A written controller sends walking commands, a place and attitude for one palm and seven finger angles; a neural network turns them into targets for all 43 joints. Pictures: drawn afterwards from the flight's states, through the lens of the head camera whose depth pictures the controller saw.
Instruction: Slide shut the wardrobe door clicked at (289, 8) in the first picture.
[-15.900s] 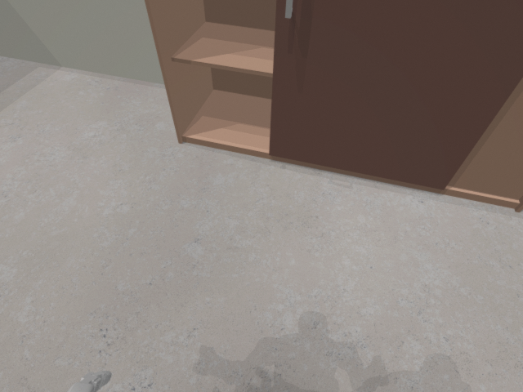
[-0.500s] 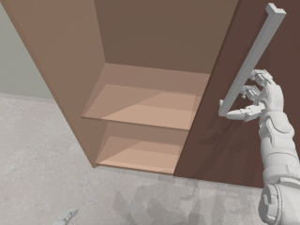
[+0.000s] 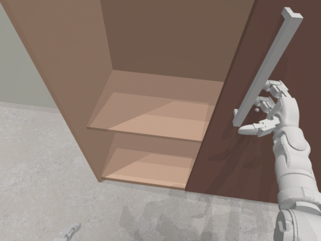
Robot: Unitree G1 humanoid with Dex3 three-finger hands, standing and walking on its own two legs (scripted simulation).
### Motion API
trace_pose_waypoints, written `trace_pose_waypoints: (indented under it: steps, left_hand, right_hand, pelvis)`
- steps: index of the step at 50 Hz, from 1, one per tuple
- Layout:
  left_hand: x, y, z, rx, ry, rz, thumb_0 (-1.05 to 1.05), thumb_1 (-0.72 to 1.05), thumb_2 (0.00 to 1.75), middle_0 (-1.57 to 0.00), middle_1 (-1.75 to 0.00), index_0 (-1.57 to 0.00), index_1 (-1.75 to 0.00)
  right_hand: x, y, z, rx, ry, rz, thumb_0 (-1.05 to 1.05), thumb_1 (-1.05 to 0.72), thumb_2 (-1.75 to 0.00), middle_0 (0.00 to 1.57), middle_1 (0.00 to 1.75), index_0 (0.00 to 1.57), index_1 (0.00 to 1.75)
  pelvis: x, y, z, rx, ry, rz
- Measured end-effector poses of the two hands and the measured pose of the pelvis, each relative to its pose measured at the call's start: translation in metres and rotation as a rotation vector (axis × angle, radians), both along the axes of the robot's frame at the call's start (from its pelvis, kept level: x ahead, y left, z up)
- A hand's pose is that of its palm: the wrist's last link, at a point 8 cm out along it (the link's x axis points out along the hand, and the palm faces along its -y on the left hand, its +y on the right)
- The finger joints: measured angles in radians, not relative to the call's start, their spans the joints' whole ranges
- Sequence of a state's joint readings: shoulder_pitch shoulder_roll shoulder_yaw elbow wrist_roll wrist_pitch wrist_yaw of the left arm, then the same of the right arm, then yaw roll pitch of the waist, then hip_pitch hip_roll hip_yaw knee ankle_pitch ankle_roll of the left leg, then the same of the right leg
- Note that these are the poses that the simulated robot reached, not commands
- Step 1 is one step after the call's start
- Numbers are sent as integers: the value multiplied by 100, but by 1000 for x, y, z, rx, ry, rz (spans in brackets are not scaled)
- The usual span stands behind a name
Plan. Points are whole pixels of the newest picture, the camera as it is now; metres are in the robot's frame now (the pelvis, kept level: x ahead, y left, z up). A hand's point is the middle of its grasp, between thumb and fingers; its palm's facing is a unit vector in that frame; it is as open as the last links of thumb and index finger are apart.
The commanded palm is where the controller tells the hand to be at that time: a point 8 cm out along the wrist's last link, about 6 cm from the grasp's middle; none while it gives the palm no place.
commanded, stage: slide the fingers in behind the handle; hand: right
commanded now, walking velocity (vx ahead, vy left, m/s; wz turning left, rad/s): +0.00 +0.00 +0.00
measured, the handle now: (256, 78) +0.48 -0.17 +0.18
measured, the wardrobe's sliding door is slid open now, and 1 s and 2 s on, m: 0.53 0.53 0.53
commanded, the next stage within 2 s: grip the handle and tug to test in 1.26 s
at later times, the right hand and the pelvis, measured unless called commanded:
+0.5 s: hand (248, 110) +0.42 -0.16 +0.13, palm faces +0.02 +1.00 -0.01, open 14.0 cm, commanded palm +0.39 -0.21 +0.13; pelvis +0.01 +0.00 +0.00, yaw +0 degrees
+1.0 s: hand (242, 107) +0.43 -0.15 +0.13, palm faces +0.03 +1.00 -0.01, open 14.0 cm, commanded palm +0.40 -0.20 +0.13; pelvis +0.00 +0.00 +0.00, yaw +0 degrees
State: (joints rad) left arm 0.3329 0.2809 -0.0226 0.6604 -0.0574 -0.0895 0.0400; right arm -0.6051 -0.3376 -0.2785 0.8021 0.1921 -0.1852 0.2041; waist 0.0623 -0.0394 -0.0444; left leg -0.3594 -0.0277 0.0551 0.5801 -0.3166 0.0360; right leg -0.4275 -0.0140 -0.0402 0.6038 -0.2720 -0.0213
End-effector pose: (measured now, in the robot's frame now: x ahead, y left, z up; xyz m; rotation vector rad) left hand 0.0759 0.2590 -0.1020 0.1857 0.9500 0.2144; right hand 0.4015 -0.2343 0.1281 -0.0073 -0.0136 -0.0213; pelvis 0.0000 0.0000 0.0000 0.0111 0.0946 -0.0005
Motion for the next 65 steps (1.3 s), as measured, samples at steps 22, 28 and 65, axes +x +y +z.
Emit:
trace_pose_waypoints:
  steps: [22, 28, 65]
  left_hand:
    - [25, -16, 1, -37, -47, -34, 1, 90, 90, -20, -30, -20, -30]
    - [24, -15, 1, -34, -47, -33, 1, 90, 90, -20, -30, -20, -30]
    - [9, -5, -2, -25, -7, -9, 1, 90, 90, -20, -30, -20, -30]
  right_hand:
    - [-2, 21, 2, 3, -20, 4, -1, 50, -30, 30, 120, 30, 120]
    - [-6, 23, 0, -5, -5, -9, -1, 50, -30, 30, 120, 28, 120]
    - [7, 31, -4, -1, 10, -9, -1, 50, -30, 30, 120, 30, 120]
  pelvis:
    - [7, -5, 1, -2, -11, 2]
    - [5, -4, 1, -2, -19, -1]
    - [3, 0, 1, -3, -4, 3]
